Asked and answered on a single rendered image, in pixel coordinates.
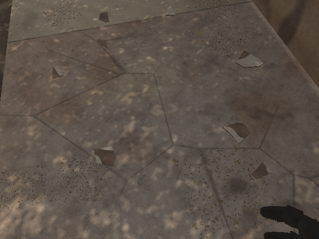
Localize robot right hand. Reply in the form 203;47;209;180
260;205;319;239

